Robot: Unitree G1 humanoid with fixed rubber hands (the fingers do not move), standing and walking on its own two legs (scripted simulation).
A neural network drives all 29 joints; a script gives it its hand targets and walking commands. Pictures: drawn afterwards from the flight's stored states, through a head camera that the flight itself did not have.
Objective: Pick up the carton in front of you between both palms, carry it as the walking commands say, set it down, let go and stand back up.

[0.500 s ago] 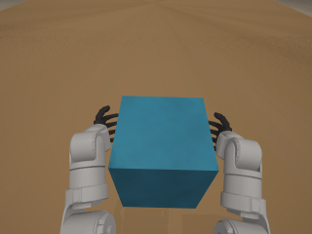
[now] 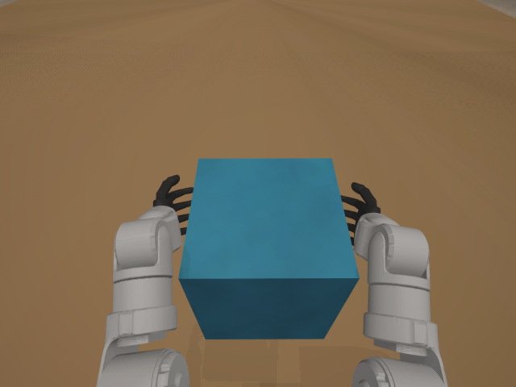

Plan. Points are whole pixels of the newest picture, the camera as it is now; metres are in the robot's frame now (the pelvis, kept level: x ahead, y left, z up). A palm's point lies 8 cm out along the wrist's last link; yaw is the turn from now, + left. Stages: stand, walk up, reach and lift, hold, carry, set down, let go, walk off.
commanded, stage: carry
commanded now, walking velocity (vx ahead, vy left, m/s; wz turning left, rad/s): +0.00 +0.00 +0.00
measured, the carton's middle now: (264, 254) +0.33 +0.01 +0.05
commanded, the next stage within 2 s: none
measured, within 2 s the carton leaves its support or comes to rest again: neither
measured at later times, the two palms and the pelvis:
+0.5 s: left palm (157, 207) +0.35 +0.17 +0.14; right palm (357, 214) +0.34 -0.13 +0.14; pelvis +0.02 +0.02 -0.01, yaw +0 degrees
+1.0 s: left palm (187, 133) +0.58 +0.17 +0.12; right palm (330, 137) +0.58 -0.13 +0.12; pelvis +0.23 +0.01 -0.02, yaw +1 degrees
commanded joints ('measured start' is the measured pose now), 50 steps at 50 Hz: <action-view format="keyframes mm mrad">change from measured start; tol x32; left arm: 1 -590 -820 -579 -43 -195 18 -24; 50 -562 -683 -595 -181 -230 61 20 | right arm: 1 -637 770 563 -67 173 -34 7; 50 -641 627 570 -231 243 9 -14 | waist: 1 -2 6 -344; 27 14 -103 -243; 33 -105 333 -252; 50 64 -178 -527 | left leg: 1 101 131 -108 -20 312 26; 15 101 138 -118 -49 302 36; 22 -80 115 -183 -11 -295 99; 29 -225 35 -85 170 -150 51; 34 538 336 -615 -44 619 296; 41 355 205 -281 -143 524 175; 46 221 139 -39 155 1152 43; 49 -341 -77 -38 788 -168 -25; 50 -392 -77 -132 926 -143 -4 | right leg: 1 160 -212 177 -34 461 26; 15 135 -207 176 -45 364 16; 21 -12 -209 286 -81 -386 -47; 29 153 -334 433 67 59 -156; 37 -843 -88 85 801 -272 51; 47 318 18 -132 -13 240 32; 50 612 -434 721 -109 321 -215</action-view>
